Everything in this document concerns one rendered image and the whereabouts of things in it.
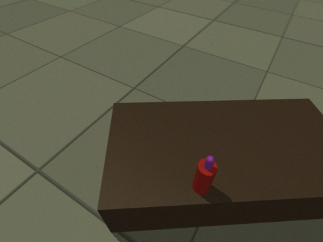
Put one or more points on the bottle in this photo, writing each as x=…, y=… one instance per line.
x=205, y=173

